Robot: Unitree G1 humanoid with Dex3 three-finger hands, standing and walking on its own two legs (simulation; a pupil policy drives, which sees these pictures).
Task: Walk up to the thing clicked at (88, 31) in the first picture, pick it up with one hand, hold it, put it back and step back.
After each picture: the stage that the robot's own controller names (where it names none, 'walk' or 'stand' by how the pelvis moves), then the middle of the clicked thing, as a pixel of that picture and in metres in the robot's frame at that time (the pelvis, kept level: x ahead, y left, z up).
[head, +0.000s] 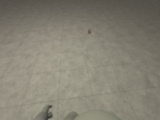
stand; (89, 31) +2.19 +0.20 -0.72
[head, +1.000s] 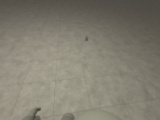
walk; (86, 38) +2.05 +0.18 -0.71
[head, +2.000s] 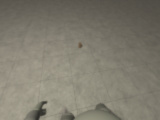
walk; (79, 45) +1.45 +0.24 -0.72
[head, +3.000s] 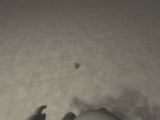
walk; (76, 65) +0.92 +0.28 -0.71
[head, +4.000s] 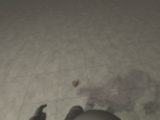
walk; (74, 84) +0.55 +0.29 -0.70
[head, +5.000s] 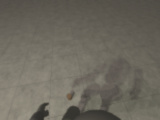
stand; (69, 96) +0.33 +0.25 -0.70
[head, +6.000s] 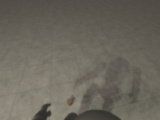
stand; (69, 102) +0.30 +0.24 -0.72
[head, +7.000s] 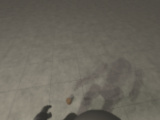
stand; (68, 101) +0.31 +0.25 -0.73
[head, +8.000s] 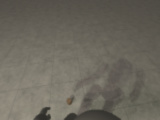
stand; (69, 101) +0.31 +0.25 -0.73
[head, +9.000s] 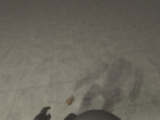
stand; (69, 102) +0.30 +0.25 -0.73
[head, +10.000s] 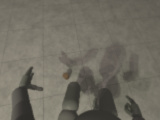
go down; (66, 76) +0.35 +0.26 -0.51
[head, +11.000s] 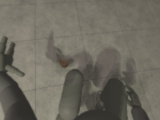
go down; (64, 63) +0.38 +0.28 -0.32
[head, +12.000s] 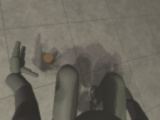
close in; (49, 59) +0.36 +0.31 -0.25
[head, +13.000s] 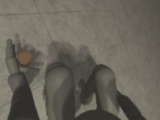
close; (25, 59) +0.35 +0.32 -0.21
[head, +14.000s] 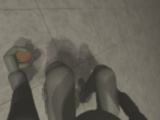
lift; (24, 57) +0.34 +0.33 -0.22
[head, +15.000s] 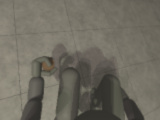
lift; (48, 66) +0.29 +0.30 -0.10
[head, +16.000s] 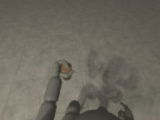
hold; (66, 71) +0.32 +0.18 +0.03
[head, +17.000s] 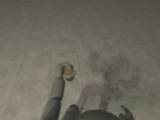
hold; (69, 73) +0.33 +0.17 +0.00
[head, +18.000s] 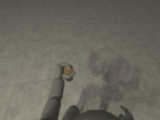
hold; (68, 73) +0.33 +0.18 +0.00
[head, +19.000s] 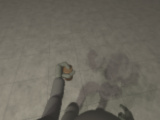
crouch; (68, 73) +0.34 +0.18 -0.03
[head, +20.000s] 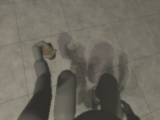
lower; (49, 51) +0.43 +0.28 -0.10
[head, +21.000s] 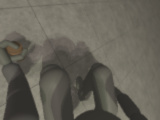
lower; (16, 52) +0.39 +0.34 -0.22
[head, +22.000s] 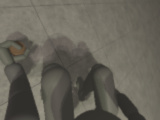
lower; (19, 51) +0.38 +0.34 -0.22
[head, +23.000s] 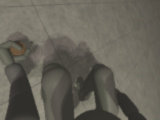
lower; (19, 52) +0.38 +0.34 -0.22
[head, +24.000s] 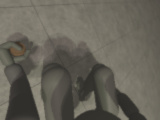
lower; (19, 52) +0.38 +0.34 -0.22
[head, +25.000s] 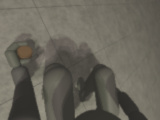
open; (25, 54) +0.37 +0.32 -0.22
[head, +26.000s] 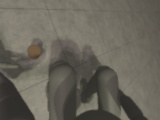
stand; (34, 52) +0.37 +0.31 -0.22
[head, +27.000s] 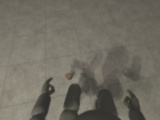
walk; (69, 76) +0.38 +0.25 -0.52
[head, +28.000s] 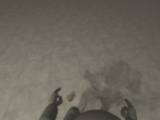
stand; (69, 98) +0.34 +0.23 -0.67
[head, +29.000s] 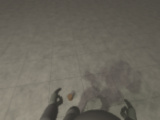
stand; (70, 97) +0.35 +0.23 -0.67
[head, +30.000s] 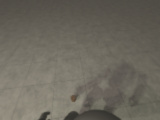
stand; (73, 98) +0.36 +0.22 -0.72
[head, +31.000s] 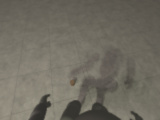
walk; (72, 83) +0.42 +0.20 -0.70
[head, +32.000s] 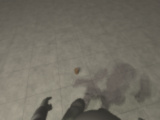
walk; (76, 71) +0.66 +0.27 -0.70
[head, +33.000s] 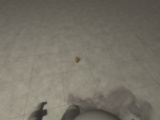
stand; (77, 59) +0.98 +0.27 -0.70
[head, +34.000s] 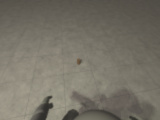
stand; (78, 61) +0.98 +0.25 -0.71
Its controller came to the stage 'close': yes
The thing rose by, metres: 0.70
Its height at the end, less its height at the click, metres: +0.00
